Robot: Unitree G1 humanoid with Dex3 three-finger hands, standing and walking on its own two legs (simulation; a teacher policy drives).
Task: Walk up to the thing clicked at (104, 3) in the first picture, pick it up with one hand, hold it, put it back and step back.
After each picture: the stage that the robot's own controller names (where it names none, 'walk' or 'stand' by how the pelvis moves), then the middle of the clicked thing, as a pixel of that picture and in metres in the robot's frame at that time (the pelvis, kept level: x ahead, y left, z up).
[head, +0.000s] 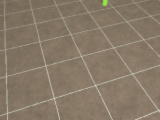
stand; out of the picture +2.38 -0.31 -0.66
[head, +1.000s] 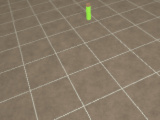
walk; (88, 11) +2.25 +0.10 -0.63
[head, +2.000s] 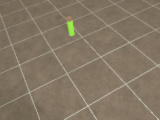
walk; (70, 26) +1.61 +0.28 -0.65
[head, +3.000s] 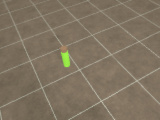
walk; (65, 56) +1.10 +0.27 -0.65
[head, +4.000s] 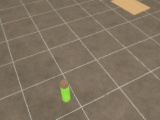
walk; (65, 91) +0.70 +0.20 -0.63
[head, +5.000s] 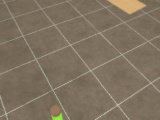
stand; (57, 116) +0.43 +0.20 -0.63
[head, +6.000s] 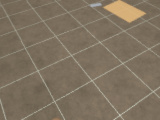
stand; out of the picture +0.40 +0.21 -0.66
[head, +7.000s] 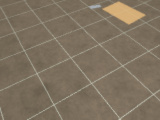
stand; out of the picture +0.37 +0.21 -0.66
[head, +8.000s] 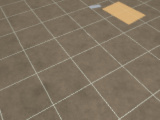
stand; out of the picture +0.37 +0.21 -0.66
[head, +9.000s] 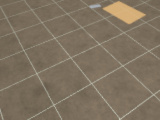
stand; out of the picture +0.37 +0.21 -0.66
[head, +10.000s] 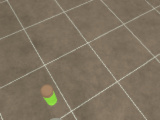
go down; (49, 95) +0.41 +0.21 -0.52
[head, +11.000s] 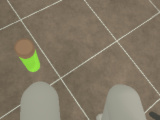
go down; (29, 57) +0.45 +0.26 -0.27
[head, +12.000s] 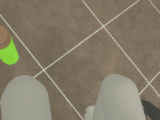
close in; (4, 48) +0.44 +0.28 -0.21
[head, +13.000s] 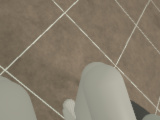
close; out of the picture +0.41 +0.31 -0.15
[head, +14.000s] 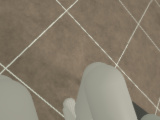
lift; out of the picture +0.39 +0.30 -0.15
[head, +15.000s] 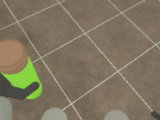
lift; (23, 75) +0.33 +0.20 +0.04
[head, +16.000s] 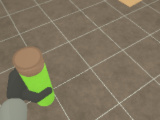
hold; (38, 81) +0.33 +0.16 +0.06
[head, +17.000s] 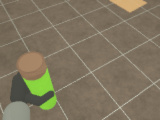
hold; (40, 85) +0.32 +0.16 +0.04
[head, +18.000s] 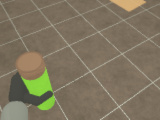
hold; (39, 85) +0.32 +0.17 +0.04
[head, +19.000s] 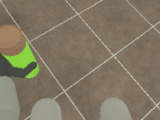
crouch; (21, 57) +0.41 +0.21 -0.03
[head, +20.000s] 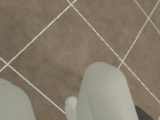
lower; out of the picture +0.41 +0.32 -0.16
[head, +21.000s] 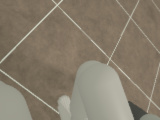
lower; out of the picture +0.42 +0.33 -0.16
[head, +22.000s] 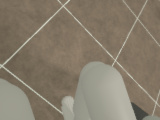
lower; out of the picture +0.41 +0.32 -0.16
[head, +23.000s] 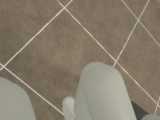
lower; out of the picture +0.40 +0.32 -0.16
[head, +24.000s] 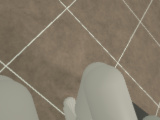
rest; out of the picture +0.40 +0.31 -0.16
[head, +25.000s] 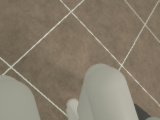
withdraw; out of the picture +0.40 +0.31 -0.16
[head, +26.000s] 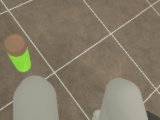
stand; (19, 56) +0.42 +0.27 -0.22
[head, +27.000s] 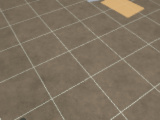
stand; out of the picture +0.37 +0.19 -0.58
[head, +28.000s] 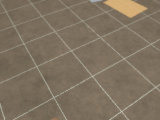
stand; out of the picture +0.38 +0.21 -0.60
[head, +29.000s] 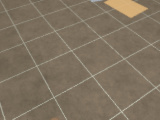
stand; out of the picture +0.38 +0.20 -0.60
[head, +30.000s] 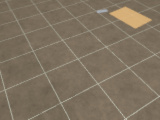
stand; out of the picture +0.40 +0.18 -0.65
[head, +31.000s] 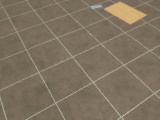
stand; out of the picture +0.37 +0.20 -0.66
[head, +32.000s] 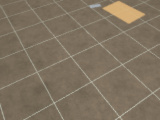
walk; out of the picture +0.36 +0.21 -0.66
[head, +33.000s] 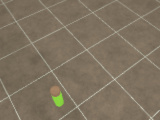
walk; (57, 96) +0.51 +0.21 -0.63
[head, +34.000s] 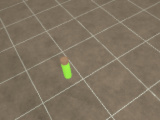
walk; (66, 68) +0.84 +0.23 -0.64
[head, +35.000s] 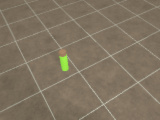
stand; (63, 60) +1.01 +0.21 -0.64
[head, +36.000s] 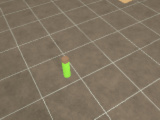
stand; (66, 67) +0.97 +0.20 -0.66
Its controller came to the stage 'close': yes
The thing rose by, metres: 0.68
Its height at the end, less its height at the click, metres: +0.00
